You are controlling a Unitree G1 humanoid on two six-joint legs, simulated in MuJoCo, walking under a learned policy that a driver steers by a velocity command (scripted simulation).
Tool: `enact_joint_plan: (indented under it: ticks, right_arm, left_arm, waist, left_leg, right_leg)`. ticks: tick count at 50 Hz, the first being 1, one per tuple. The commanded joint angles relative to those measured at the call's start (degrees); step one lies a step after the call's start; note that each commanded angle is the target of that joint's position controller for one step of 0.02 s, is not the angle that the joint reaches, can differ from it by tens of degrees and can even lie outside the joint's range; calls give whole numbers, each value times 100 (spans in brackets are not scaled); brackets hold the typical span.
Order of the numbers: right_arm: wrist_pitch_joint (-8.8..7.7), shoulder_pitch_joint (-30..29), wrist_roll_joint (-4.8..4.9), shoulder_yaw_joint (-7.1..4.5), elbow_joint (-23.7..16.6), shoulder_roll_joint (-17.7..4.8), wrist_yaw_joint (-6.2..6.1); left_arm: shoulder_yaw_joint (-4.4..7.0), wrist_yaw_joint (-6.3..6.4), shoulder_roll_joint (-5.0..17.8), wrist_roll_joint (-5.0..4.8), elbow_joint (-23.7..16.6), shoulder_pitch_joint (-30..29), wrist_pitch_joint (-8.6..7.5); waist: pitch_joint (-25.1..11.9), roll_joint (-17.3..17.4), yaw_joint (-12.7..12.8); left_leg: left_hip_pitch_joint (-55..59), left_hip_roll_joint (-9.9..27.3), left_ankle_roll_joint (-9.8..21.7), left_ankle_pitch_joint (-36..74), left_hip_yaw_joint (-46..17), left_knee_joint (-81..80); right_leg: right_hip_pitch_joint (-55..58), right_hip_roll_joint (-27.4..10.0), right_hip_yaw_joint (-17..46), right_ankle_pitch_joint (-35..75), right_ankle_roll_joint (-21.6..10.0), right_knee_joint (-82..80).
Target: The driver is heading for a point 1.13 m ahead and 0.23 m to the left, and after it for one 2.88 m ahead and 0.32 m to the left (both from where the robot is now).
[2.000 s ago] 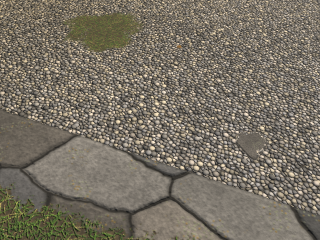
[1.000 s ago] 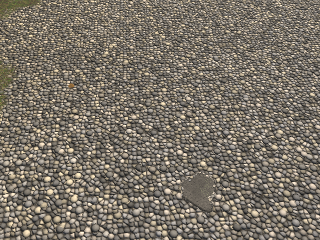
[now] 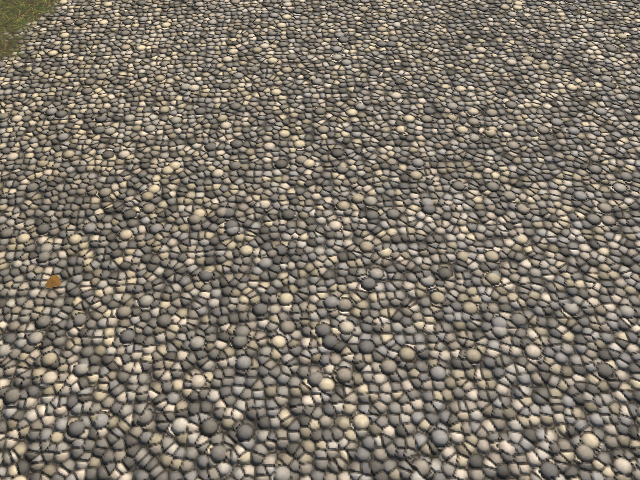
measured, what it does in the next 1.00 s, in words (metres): walks ahead, turning left: left foot, then right foot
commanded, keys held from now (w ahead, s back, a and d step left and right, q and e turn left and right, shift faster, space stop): w+q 0.42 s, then w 0.58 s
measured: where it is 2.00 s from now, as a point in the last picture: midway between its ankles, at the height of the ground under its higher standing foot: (236, 259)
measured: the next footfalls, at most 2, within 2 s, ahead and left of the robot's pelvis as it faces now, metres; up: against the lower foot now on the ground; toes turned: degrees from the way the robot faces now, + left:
left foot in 0.20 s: +0.23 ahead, +0.10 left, +0.00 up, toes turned +12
right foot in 0.70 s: +0.56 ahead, +0.00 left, +0.00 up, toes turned +19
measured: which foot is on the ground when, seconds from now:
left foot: up 0.00-0.18, down 0.20-0.70, up 0.72-1.00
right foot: down 0.00-0.22, up 0.24-0.68, down 0.70-1.00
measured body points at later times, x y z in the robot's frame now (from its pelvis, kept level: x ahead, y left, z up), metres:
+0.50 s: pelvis +0.25 +0.05 +0.01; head +0.28 +0.07 +0.46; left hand +0.32 +0.33 -0.11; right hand +0.34 -0.22 -0.12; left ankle +0.19 +0.09 -0.74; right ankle +0.42 -0.10 -0.67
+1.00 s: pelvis +0.53 +0.07 +0.01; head +0.55 +0.06 +0.46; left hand +0.43 +0.30 -0.12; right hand +0.73 -0.13 -0.12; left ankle +0.55 +0.24 -0.67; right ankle +0.52 -0.02 -0.74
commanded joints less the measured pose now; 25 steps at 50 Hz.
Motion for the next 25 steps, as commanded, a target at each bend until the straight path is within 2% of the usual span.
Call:
enact_joint_plan:
  ticks: [1, 4, 6, 7, 8, 9, 10, 11, 12, 13, 14, 15, 16, 17, 18, 19, 21, 25]
  right_arm:
    - [-36, -315, 34, 43, -364, -76, 106]
    - [-22, -834, 3, 31, -580, -117, 130]
    - [-26, -959, -24, 4, -663, -139, 120]
    - [-30, -902, -40, -21, -667, -166, 101]
    - [-35, -626, -67, -57, -588, -214, 77]
    - [-70, -13, -81, -138, -415, -323, 47]
    - [-112, 995, -129, -275, -138, -624, -22]
    - [-99, 1648, -175, -487, -116, -1397, -127]
    - [-9, 1655, 44, -519, -137, -1598, -140]
    - [52, 1443, 99, -496, -63, -1509, -188]
    - [54, 1097, 128, -423, -57, -1207, -217]
    - [25, 778, 144, -363, -103, -993, -238]
    - [-31, 532, 177, -325, -145, -869, -266]
    - [-103, 459, 151, -307, -187, -825, -253]
    - [-170, 547, 163, -315, -175, -860, -237]
    - [-202, 641, 175, -341, -144, -942, -225]
    - [-227, 898, 202, -384, -98, -1076, -226]
    - [-254, 1385, 172, -359, 42, -961, -224]
  left_arm:
    - [125, 52, 738, -24, -344, -130, -64]
    - [165, 101, 859, 16, -227, 289, 48]
    - [194, 127, 963, 52, -199, 373, 121]
    - [213, 139, 1035, 68, -192, 396, 152]
    - [231, 137, 1117, 93, -206, 335, 193]
    - [242, 139, 1179, 93, -223, 320, 240]
    - [233, 127, 1197, 61, -348, 160, 259]
    - [114, 17, 747, -68, -807, 124, 201]
    - [183, -45, 941, 35, -1060, -523, 151]
    - [191, -70, 966, 67, -1230, -1061, 121]
    - [159, -81, 874, 11, -1205, -996, 79]
    - [166, -63, 827, 21, -1111, -836, 98]
    - [156, -46, 785, 108, -1072, -682, 195]
    - [151, -48, 758, 185, -1005, -556, 300]
    - [158, -62, 752, 204, -1027, -603, 374]
    - [161, -74, 738, 190, -1084, -711, 408]
    - [159, -81, 741, 149, -1273, -1191, 412]
    - [104, -121, 667, 118, -1483, -2002, 384]
  waist:
    - [-38, -761, -115]
    - [119, -556, 73]
    - [121, -541, 98]
    - [24, -595, 73]
    - [-149, -681, -55]
    - [-494, -646, -307]
    - [-1043, -408, -766]
    - [-1762, 781, -844]
    - [-1885, 624, -844]
    - [-1018, 21, -782]
    - [-471, -214, -496]
    - [-125, -337, -189]
    - [-81, -233, 36]
    - [-183, -165, 111]
    - [-280, -167, 132]
    - [-288, -178, 150]
    - [-238, -139, 30]
    - [-86, 42, -324]
  left_leg:
    - [731, 68, 203, 471, 183, -862]
    - [449, -24, 346, -60, 351, -1328]
    - [568, -211, 458, -657, 554, -1585]
    - [788, -385, 531, -1011, 700, -1681]
    - [1162, -612, 639, -1331, 836, -1773]
    - [1926, -847, 787, -1351, 873, -2032]
    - [3386, -647, 1075, -1204, 300, -2402]
    - [5292, 1097, 1867, -1570, -2416, -2789]
    - [5733, 1757, 2185, -1306, -4536, -3779]
    - [5242, 1580, 1982, -1106, -3541, -3741]
    - [4394, 1356, 1712, -716, -2876, -3817]
    - [3672, 998, 1437, -190, -2315, -3928]
    - [3166, 713, 1303, 238, -1918, -4012]
    - [2956, 553, 1280, 616, -1698, -4027]
    - [2872, 458, 1311, 988, -1589, -4040]
    - [2824, 379, 1311, 1090, -1501, -4063]
    - [2852, 330, 1272, 827, -1533, -4160]
    - [3234, 289, 1060, 721, -1446, -4221]
  right_leg:
    - [-232, -1688, 518, 2770, -475, -1220]
    - [622, -1858, 375, 2736, -442, -1060]
    - [1015, -1880, 182, 3485, -411, -674]
    - [1155, -1868, 67, 4200, -381, -304]
    - [1245, -1841, -57, 5063, -368, 314]
    - [1077, -1781, -222, 5380, -314, 1300]
    - [168, -1667, -348, 4671, -115, 2705]
    - [-2092, -921, -468, 1482, 234, 4978]
    - [-3528, -27, 674, -1439, 363, 5863]
    - [-4078, -472, 1187, -1015, 316, 5756]
    - [-3858, -704, 1203, -579, 297, 5166]
    - [-3405, -846, 1204, -440, 319, 4572]
    - [-2914, -894, 1206, -347, 401, 4244]
    - [-2583, -862, 1166, -230, 457, 4097]
    - [-2470, -800, 1109, -116, 512, 4014]
    - [-2507, -776, 1088, 45, 559, 3814]
    - [-2709, -770, 1089, 448, 667, 3296]
    - [-2917, -731, 1059, 1346, 654, 2170]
